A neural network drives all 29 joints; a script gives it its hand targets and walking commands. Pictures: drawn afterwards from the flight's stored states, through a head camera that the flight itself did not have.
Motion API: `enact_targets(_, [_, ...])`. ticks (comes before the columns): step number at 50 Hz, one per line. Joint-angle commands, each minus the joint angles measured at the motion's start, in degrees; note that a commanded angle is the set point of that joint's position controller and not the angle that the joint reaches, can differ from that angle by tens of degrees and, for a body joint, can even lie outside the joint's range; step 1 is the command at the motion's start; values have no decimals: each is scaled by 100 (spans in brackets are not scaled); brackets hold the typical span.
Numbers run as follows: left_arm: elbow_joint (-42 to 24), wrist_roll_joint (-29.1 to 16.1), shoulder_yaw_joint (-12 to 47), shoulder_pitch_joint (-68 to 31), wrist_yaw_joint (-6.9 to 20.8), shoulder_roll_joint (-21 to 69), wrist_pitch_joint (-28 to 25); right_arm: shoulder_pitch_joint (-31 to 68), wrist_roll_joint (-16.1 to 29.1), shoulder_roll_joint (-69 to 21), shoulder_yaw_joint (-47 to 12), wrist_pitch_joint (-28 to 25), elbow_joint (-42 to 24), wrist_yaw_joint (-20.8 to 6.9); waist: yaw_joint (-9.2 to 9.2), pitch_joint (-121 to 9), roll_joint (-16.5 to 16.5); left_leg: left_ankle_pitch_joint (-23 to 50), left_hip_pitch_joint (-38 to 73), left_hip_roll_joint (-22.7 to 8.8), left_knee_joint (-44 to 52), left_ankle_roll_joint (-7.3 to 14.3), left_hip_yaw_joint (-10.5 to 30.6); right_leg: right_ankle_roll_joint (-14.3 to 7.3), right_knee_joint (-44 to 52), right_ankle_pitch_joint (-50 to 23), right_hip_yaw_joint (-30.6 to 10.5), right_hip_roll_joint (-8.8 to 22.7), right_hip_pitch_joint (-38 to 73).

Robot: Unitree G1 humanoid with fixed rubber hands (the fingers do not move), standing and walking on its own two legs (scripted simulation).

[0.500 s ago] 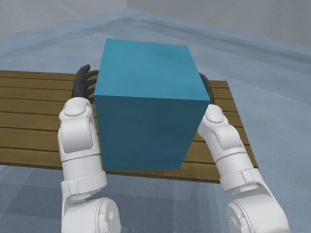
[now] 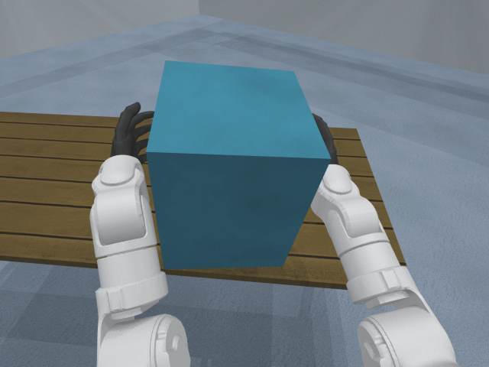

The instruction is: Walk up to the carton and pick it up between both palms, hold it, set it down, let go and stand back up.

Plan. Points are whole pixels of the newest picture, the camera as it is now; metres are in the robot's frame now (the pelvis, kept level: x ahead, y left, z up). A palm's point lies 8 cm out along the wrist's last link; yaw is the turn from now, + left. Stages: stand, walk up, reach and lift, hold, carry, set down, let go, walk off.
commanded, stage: hold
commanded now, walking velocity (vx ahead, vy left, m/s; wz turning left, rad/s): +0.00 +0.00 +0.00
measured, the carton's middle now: (228, 171) +0.38 +0.01 +0.18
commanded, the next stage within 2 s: none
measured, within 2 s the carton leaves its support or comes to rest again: neither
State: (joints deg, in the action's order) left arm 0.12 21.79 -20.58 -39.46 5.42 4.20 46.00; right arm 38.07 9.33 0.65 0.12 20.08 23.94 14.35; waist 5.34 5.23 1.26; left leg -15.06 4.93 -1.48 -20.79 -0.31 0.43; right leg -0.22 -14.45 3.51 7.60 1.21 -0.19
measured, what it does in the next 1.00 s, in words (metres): stands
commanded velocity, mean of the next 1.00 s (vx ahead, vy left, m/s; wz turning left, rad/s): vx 0.00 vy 0.00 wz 0.00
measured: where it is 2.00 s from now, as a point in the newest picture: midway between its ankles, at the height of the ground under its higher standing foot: outside the picture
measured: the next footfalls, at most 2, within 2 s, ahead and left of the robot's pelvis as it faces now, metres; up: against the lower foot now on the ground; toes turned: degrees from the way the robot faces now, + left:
none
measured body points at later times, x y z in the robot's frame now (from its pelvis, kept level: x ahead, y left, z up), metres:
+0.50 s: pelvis +0.00 +0.00 +0.00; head -0.04 +0.01 +0.45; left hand +0.38 +0.15 +0.23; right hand +0.37 -0.14 +0.19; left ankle -0.02 +0.12 -0.75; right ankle +0.06 -0.12 -0.75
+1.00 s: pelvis +0.00 +0.00 +0.00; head -0.03 +0.02 +0.45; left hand +0.38 +0.16 +0.23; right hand +0.38 -0.14 +0.19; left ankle -0.02 +0.12 -0.75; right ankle +0.06 -0.12 -0.75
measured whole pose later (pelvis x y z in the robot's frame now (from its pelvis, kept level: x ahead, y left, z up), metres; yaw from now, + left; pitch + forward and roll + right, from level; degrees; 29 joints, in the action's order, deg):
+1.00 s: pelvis +0.00 +0.00 +0.00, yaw +0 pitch -10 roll -1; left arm -0.1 21.3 -20.6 -39.2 5.5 3.9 46.1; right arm 37.8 9.0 0.1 0.4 20.6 23.3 14.6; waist 5.2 5.5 1.3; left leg -15.2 4.9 -1.4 -20.6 -0.3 0.7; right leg -0.1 -14.5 3.8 7.8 1.3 -0.2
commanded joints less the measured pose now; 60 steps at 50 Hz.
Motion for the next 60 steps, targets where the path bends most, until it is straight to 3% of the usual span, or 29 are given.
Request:
enact_targets(1, [-21, -764, 2640, -3175, 673, 2736, -200, 4356, 316, -3239, -1991, -427, -1681, -652, -7, -1969, -277, 1420, -1722, 367, 542, -72, -343, 135, -287, -402, -109, -379, 2390])
enact_targets(4, [304, -718, 2498, -3122, 653, 2754, -221, 4375, 177, -3140, -1833, -418, -1461, -672, -10, -1828, -151, 1255, -1692, 350, 630, -55, -329, 98, -269, -287, -127, -391, 2321])
enact_targets(6, [356, -736, 2441, -3273, 688, 2787, -231, 4407, 181, -3217, -1769, -417, -1249, -694, -9, -1685, -249, 932, -1816, 340, 715, -19, -346, 82, -226, -12, -133, -372, 2373])
enact_targets(7, [250, -790, 2499, -3264, 684, 2799, -271, 4475, 197, -3242, -1884, -473, -1472, -714, -108, -1884, -237, 1065, -1856, 360, 657, -4, -316, 91, -298, -203, -155, -355, 2485])
enact_targets(10, [113, -932, 2790, -2982, 676, 2956, -242, 4391, 316, -3248, -2072, -496, -1820, -581, 140, -2304, -305, 2158, -1376, 415, 284, -197, -292, 90, -368, -1094, -161, -393, 2550])
enact_targets(13, [-5, -826, 2644, -2894, 695, 2838, -211, 4219, 397, -3330, -2164, -410, -1813, -542, 50, -2048, -118, 1997, -1375, 443, 395, -120, -322, 145, -311, -1120, -157, -395, 2512])
enact_targets(14, [158, -741, 2603, -3045, 716, 2753, -211, 4366, 397, -3250, -2102, -386, -1671, -548, -3, -1879, -206, 1508, -1683, 454, 495, -68, -344, 167, -244, -688, -182, -365, 2499])
enact_targets(15, [-58, -787, 2637, -3173, 698, 2826, -251, 4443, 438, -3386, -2120, -419, -1757, -586, -37, -1977, -296, 1559, -1720, 429, 525, -64, -362, 152, -329, -747, -171, -358, 2516])
enact_targets(20, [152, -818, 2642, -3144, 670, 2805, -232, 4350, 289, -3184, -1891, -431, -1531, -607, 103, -1894, -206, 1375, -1546, 374, 552, -84, -297, 103, -277, -461, -117, -374, 2312])
enact_targets(22, [334, -737, 2558, -3001, 698, 2806, -177, 4355, 229, -3050, -1791, -420, -1505, -617, 49, -1817, -344, 1184, -1784, 366, 640, -99, -303, 108, -256, -252, -134, -383, 2459])
enact_targets(23, [-4, -839, 2732, -3149, 690, 2921, -208, 4298, 293, -3188, -1875, -451, -1613, -625, 77, -2070, -455, 1384, -1648, 359, 586, -146, -342, 95, -322, -451, -116, -413, 2551])
enact_targets(25, [30, -883, 2786, -3167, 672, 2889, -258, 4455, 361, -3180, -1964, -508, -1796, -598, 106, -2241, -373, 1778, -1534, 354, 432, -152, -323, 116, -310, -727, -124, -425, 2475])
enact_targets(27, [300, -796, 2571, -3061, 665, 2782, -245, 4395, 261, -3226, -1930, -459, -1557, -614, 55, -1856, -132, 1433, -1578, 388, 495, -122, -319, 138, -237, -438, -116, -376, 2321])
enact_targets(28, [25, -805, 2625, -3135, 654, 2781, -285, 4400, 332, -3349, -2061, -482, -1670, -629, -38, -2162, -123, 1519, -1572, 398, 537, -83, -311, 141, -293, -603, -129, -404, 2440])
enact_targets(29, [186, -754, 2529, -3123, 642, 2706, -293, 4476, 329, -3315, -2076, -489, -1654, -621, -80, -2093, -123, 1303, -1672, 409, 581, -51, -330, 172, -256, -525, -141, -365, 2486])
enact_targets(30, [11, -821, 2669, -3095, 634, 2881, -305, 4441, 315, -3269, -2021, -536, -1723, -633, -63, -2156, -284, 1503, -1706, 397, 588, -109, -347, 138, -322, -605, -112, -387, 2525])
enact_targets(31, [-263, -904, 2849, -3022, 606, 2959, -279, 4491, 479, -3380, -2262, -578, -2142, -624, -95, -2573, -278, 2079, -1400, 428, 407, -121, -355, 158, -414, -1155, -127, -420, 2681])
enact_targets(32, [-123, -855, 2760, -2958, 601, 2788, -256, 4435, 524, -3236, -2267, -539, -1909, -588, -80, -2327, -197, 2171, -1307, 428, 336, -130, -365, 184, -382, -1203, -123, -437, 2545])
enact_targets(34, [107, -752, 2579, -2997, 652, 2673, -206, 4419, 439, -3200, -2119, -455, -1704, -576, -101, -1928, -209, 1440, -1611, 412, 522, -78, -351, 177, -275, -573, -135, -405, 2401])
enact_targets(36, [10, -753, 2608, -3058, 667, 2724, -167, 4270, 406, -3158, -1991, -410, -1562, -619, -66, -1770, -294, 1311, -1753, 357, 631, -90, -352, 96, -245, -393, -149, -399, 2415])
enact_targets(38, [-161, -836, 2761, -2877, 666, 2786, -137, 4114, 416, -3122, -2072, -437, -1790, -593, 19, -2176, -265, 1830, -1393, 374, 472, -188, -359, 130, -308, -819, -82, -469, 2583])
enact_targets(40, [-11, -835, 2749, -2909, 707, 2718, -115, 4146, 363, -3103, -2019, -357, -1673, -553, 105, -1817, -251, 1565, -1548, 426, 489, -117, -345, 155, -254, -685, -153, -368, 2388])
enact_targets(42, [-75, -822, 2696, -3071, 721, 2798, -136, 4342, 402, -3295, -2035, -392, -1823, -581, -23, -1980, -325, 1429, -1724, 430, 525, -93, -375, 158, -290, -655, -154, -367, 2552])
enact_targets(44, [-302, -899, 2866, -2959, 685, 2885, -169, 4191, 433, -3318, -2091, -393, -1945, -569, 136, -2276, -311, 1816, -1445, 426, 456, -147, -363, 166, -358, -1012, -125, -422, 2572])
enact_targets(47, [-160, -904, 2863, -2984, 682, 2819, -152, 4358, 449, -3244, -2199, -375, -2039, -536, 43, -2155, -299, 1956, -1506, 450, 399, -175, -340, 182, -373, -1103, -108, -424, 2459])
enact_targets(49, [92, -786, 2618, -3167, 689, 2718, -181, 4379, 316, -3181, -1921, -341, -1573, -574, 65, -1755, -240, 1242, -1742, 411, 592, -138, -339, 145, -283, -393, -120, -420, 2340])
enact_targets(52, [-228, -883, 2846, -2962, 665, 2833, -148, 4256, 435, -3191, -2111, -390, -1981, -578, 47, -2261, -346, 1988, -1458, 408, 423, -198, -357, 136, -385, -971, -120, -437, 2608])
enact_targets(56, [-77, -819, 2669, -2835, 656, 2798, -93, 4249, 437, -3179, -2084, -338, -1809, -593, -14, -1916, -204, 1772, -1525, 378, 519, -178, -347, 102, -293, -677, -82, -488, 2420])
enact_targets(60, [-43, -711, 2600, -2904, 711, 2711, -91, 4113, 336, -3093, -1908, -354, -1619, -636, 6, -1748, -338, 1454, -1654, 358, 596, -140, -379, 91, -281, -499, -98, -390, 2432])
